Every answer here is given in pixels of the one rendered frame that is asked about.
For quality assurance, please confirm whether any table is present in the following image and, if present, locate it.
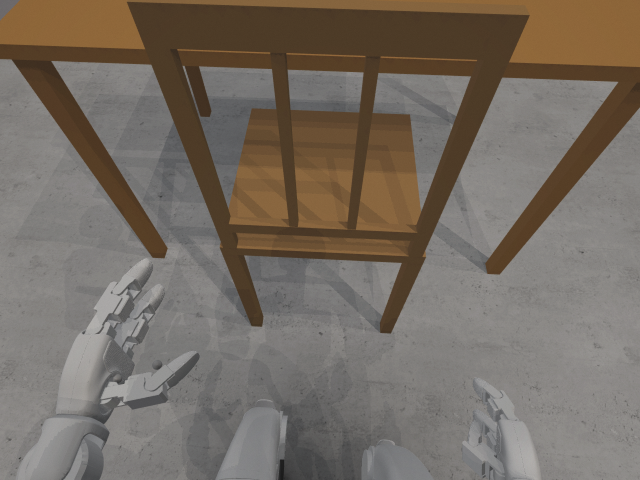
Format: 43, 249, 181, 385
0, 0, 640, 275

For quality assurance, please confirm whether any left robot hand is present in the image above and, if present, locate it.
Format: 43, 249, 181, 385
56, 258, 200, 424

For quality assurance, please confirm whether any right robot hand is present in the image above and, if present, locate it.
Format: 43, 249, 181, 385
462, 377, 542, 480

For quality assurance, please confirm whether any right robot thigh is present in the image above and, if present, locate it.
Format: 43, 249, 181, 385
361, 444, 434, 480

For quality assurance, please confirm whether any left robot forearm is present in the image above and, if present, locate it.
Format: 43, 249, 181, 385
16, 414, 109, 480

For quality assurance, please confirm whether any chair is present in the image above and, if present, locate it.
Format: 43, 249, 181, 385
127, 0, 530, 333

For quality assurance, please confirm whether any robot thigh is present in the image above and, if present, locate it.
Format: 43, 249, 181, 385
361, 444, 434, 480
215, 407, 288, 480

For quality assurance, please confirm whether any left robot thigh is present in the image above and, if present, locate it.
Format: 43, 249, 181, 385
215, 407, 288, 480

